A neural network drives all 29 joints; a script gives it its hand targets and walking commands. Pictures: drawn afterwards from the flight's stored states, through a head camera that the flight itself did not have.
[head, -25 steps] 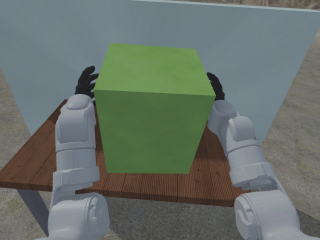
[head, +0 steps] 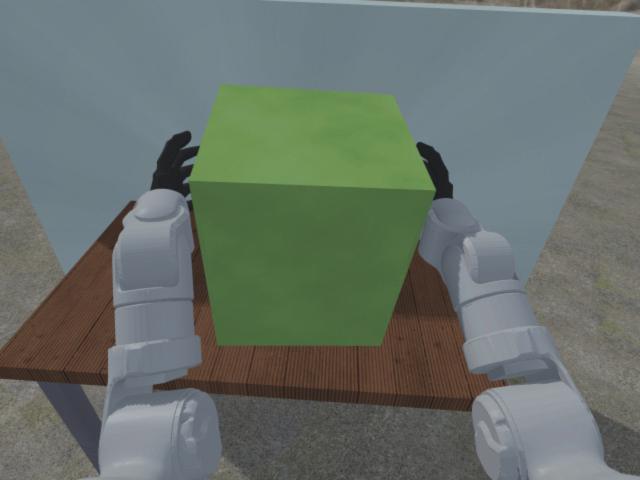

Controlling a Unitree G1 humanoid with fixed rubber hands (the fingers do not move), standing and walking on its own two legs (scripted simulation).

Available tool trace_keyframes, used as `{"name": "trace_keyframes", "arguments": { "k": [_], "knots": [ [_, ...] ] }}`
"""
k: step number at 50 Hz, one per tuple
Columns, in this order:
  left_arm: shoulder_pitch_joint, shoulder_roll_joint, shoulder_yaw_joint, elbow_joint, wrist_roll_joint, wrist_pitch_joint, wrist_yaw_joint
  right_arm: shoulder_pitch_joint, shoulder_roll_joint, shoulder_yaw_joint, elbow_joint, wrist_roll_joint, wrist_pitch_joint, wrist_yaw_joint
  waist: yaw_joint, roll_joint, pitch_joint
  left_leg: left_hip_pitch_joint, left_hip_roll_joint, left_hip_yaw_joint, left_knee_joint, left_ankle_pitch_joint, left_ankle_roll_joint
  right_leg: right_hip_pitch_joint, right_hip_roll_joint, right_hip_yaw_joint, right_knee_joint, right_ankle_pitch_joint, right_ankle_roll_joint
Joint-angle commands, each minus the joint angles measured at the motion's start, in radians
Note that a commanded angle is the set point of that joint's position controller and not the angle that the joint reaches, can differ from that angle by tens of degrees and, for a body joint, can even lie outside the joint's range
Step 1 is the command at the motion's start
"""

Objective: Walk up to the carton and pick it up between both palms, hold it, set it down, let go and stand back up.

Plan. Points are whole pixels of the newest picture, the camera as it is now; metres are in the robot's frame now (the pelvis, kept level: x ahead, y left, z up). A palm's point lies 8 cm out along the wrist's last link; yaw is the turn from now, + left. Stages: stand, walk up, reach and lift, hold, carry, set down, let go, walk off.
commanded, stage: hold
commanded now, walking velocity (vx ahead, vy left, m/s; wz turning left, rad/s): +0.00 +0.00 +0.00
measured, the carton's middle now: (304, 221) +0.38 +0.01 +0.21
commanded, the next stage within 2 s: none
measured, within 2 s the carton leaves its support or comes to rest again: neither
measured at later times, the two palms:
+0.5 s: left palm (170, 200) +0.36 +0.16 +0.25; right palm (433, 207) +0.36 -0.14 +0.24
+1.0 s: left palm (170, 203) +0.36 +0.16 +0.25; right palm (431, 205) +0.36 -0.14 +0.24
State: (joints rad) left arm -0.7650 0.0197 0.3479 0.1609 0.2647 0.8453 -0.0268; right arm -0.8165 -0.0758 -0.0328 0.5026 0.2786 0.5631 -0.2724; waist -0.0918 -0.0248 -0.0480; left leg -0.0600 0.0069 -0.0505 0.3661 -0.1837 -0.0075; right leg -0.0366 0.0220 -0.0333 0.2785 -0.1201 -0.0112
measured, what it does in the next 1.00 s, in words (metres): stands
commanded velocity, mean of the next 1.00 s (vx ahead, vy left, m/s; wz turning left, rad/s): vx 0.00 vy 0.00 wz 0.00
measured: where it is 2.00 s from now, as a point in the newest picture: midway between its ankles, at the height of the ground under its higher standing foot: outside the picture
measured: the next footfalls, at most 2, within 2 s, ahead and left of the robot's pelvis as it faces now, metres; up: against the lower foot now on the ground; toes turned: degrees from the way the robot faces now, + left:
none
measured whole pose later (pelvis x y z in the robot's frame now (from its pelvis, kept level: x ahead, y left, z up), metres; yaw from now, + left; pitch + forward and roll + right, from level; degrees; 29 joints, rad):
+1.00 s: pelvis +0.00 +0.00 +0.00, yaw +1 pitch -7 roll -1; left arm -0.75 0.02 0.34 0.17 0.26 0.84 -0.02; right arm -0.81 -0.07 -0.03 0.52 0.28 0.56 -0.27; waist -0.10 -0.04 -0.06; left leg -0.06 0.01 -0.06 0.37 -0.19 -0.01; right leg -0.03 0.03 -0.03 0.28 -0.13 -0.01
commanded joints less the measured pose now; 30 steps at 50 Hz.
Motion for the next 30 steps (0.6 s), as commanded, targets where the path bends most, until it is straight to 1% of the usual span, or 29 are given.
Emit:
{"name": "trace_keyframes", "arguments": {
  "k": [1, 2, 3, 4, 5, 6, 7, 9, 10, 14, 16, 17, 19, 21, 22, 27, 28, 29, 30],
  "knots": [
    [-0.737, -0.575, -0.522, -0.093, -0.181, -0.067, -0.125, -0.849, 0.611, 0.343, -0.304, 0.131, -0.058, 0.130, -0.006, 0.064, -0.393, 0.012, -0.052, 0.035, -0.046, 0.192, -0.035, 0.153, 0.048, -0.006, -0.002, 0.106, 0.047],
    [-0.728, -0.572, -0.516, -0.068, -0.179, -0.064, -0.127, -0.849, 0.611, 0.341, -0.294, 0.127, -0.056, 0.130, -0.004, 0.061, -0.376, 0.000, -0.052, 0.036, -0.052, 0.178, -0.033, 0.159, 0.046, -0.001, -0.002, 0.101, 0.047],
    [-0.728, -0.570, -0.508, -0.061, -0.173, -0.064, -0.129, -0.848, 0.611, 0.339, -0.284, 0.120, -0.057, 0.129, -0.005, 0.057, -0.361, -0.005, -0.056, 0.039, -0.055, 0.162, -0.029, 0.157, 0.044, -0.003, -0.005, 0.089, 0.051],
    [-0.733, -0.567, -0.508, -0.066, -0.173, -0.066, -0.132, -0.848, 0.616, 0.341, -0.279, 0.120, -0.056, 0.129, 0.001, 0.057, -0.362, -0.009, -0.051, 0.038, -0.056, 0.163, -0.029, 0.161, 0.043, -0.003, -0.003, 0.095, 0.048],
    [-0.732, -0.565, -0.507, -0.073, -0.174, -0.067, -0.133, -0.839, 0.620, 0.341, -0.277, 0.126, -0.057, 0.128, -0.006, 0.065, -0.371, -0.003, -0.055, 0.041, -0.052, 0.179, -0.032, 0.169, 0.041, -0.001, -0.001, 0.116, 0.050],
    [-0.727, -0.570, -0.509, -0.070, -0.171, -0.067, -0.136, -0.844, 0.618, 0.338, -0.283, 0.126, -0.057, 0.126, -0.004, 0.066, -0.366, -0.004, -0.056, 0.040, -0.050, 0.181, -0.033, 0.170, 0.040, 0.000, 0.001, 0.121, 0.052],
    [-0.732, -0.572, -0.507, -0.075, -0.176, -0.068, -0.137, -0.845, 0.623, 0.340, -0.286, 0.131, -0.057, 0.123, -0.012, 0.060, -0.380, 0.004, -0.057, 0.040, -0.049, 0.188, -0.033, 0.178, 0.042, 0.000, 0.001, 0.134, 0.054],
    [-0.739, -0.568, -0.514, -0.077, -0.178, -0.066, -0.139, -0.849, 0.622, 0.342, -0.296, 0.133, -0.058, 0.119, -0.013, 0.070, -0.388, 0.007, -0.059, 0.036, -0.043, 0.197, -0.034, 0.174, 0.040, 0.002, -0.001, 0.142, 0.056],
    [-0.727, -0.574, -0.515, -0.070, -0.179, -0.066, -0.139, -0.848, 0.622, 0.346, -0.304, 0.132, -0.057, 0.117, -0.014, 0.065, -0.381, 0.004, -0.058, 0.037, -0.043, 0.202, -0.034, 0.182, 0.040, 0.002, -0.002, 0.146, 0.054],
    [-0.732, -0.570, -0.510, -0.078, -0.178, -0.067, -0.141, -0.860, 0.633, 0.351, -0.319, 0.141, -0.056, 0.112, -0.010, 0.063, -0.395, -0.001, -0.061, 0.036, -0.042, 0.192, -0.031, 0.182, 0.036, 0.003, 0.002, 0.156, 0.061],
    [-0.739, -0.572, -0.516, -0.089, -0.180, -0.068, -0.139, -0.857, 0.634, 0.350, -0.332, 0.136, -0.057, 0.114, -0.015, 0.069, -0.414, 0.011, -0.059, 0.033, -0.041, 0.201, -0.032, 0.186, 0.038, 0.000, 0.002, 0.155, 0.060],
    [-0.741, -0.568, -0.520, -0.096, -0.186, -0.070, -0.137, -0.863, 0.632, 0.357, -0.332, 0.142, -0.057, 0.115, -0.008, 0.068, -0.415, 0.011, -0.060, 0.035, -0.037, 0.206, -0.033, 0.185, 0.040, 0.002, 0.005, 0.159, 0.056],
    [-0.733, -0.580, -0.532, -0.102, -0.190, -0.071, -0.134, -0.852, 0.630, 0.357, -0.339, 0.138, -0.058, 0.113, -0.015, 0.071, -0.424, 0.014, -0.058, 0.029, -0.034, 0.220, -0.037, 0.184, 0.041, 0.000, 0.006, 0.168, 0.056],
    [-0.741, -0.579, -0.530, -0.095, -0.190, -0.072, -0.131, -0.871, 0.629, 0.361, -0.351, 0.144, -0.058, 0.114, -0.012, 0.058, -0.428, 0.012, -0.054, 0.027, -0.036, 0.213, -0.033, 0.181, 0.045, 0.000, 0.003, 0.155, 0.055],
    [-0.742, -0.577, -0.531, -0.096, -0.189, -0.071, -0.129, -0.861, 0.625, 0.357, -0.337, 0.140, -0.058, 0.115, -0.015, 0.063, -0.417, 0.013, -0.056, 0.031, -0.037, 0.206, -0.034, 0.170, 0.043, -0.001, 0.001, 0.141, 0.055],
    [-0.733, -0.573, -0.510, -0.061, -0.177, -0.068, -0.133, -0.858, 0.615, 0.345, -0.301, 0.134, -0.054, 0.122, -0.004, 0.067, -0.365, -0.013, -0.053, 0.034, -0.055, 0.167, -0.031, 0.155, 0.043, -0.002, -0.003, 0.097, 0.055],
    [-0.724, -0.575, -0.505, -0.044, -0.174, -0.066, -0.133, -0.852, 0.610, 0.336, -0.289, 0.132, -0.053, 0.124, -0.005, 0.071, -0.352, -0.014, -0.049, 0.036, -0.060, 0.152, -0.033, 0.151, 0.045, -0.003, -0.006, 0.079, 0.050],
    [-0.722, -0.578, -0.504, -0.039, -0.173, -0.065, -0.134, -0.855, 0.612, 0.333, -0.286, 0.124, -0.054, 0.125, -0.008, 0.059, -0.351, -0.005, -0.050, 0.036, -0.060, 0.156, -0.033, 0.149, 0.047, -0.003, -0.008, 0.078, 0.049],
    [-0.731, -0.575, -0.497, -0.035, -0.171, -0.066, -0.134, -0.862, 0.608, 0.333, -0.277, 0.121, -0.056, 0.127, -0.002, 0.059, -0.361, -0.011, -0.050, 0.037, -0.061, 0.142, -0.027, 0.145, 0.043, -0.001, -0.009, 0.067, 0.048]
  ]
}}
